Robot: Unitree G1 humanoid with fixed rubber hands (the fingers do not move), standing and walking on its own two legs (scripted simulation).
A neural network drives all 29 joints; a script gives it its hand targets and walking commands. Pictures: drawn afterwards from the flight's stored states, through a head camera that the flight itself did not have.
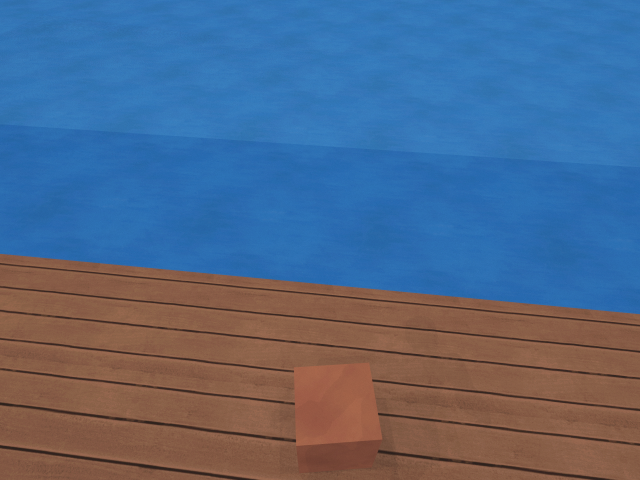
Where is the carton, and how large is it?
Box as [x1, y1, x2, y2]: [294, 363, 382, 472]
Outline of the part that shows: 368,363 294,367 296,448 299,472 371,467 382,439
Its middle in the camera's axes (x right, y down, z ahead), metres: +0.04 +0.50 +1.09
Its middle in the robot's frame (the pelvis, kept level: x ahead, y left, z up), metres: +0.45 -0.03 -0.66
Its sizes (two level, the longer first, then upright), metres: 0.210 0.200 0.250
